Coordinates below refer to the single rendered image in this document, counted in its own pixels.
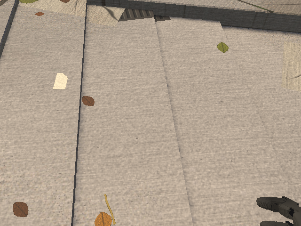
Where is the robot right hand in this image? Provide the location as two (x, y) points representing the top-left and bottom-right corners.
(256, 196), (301, 226)

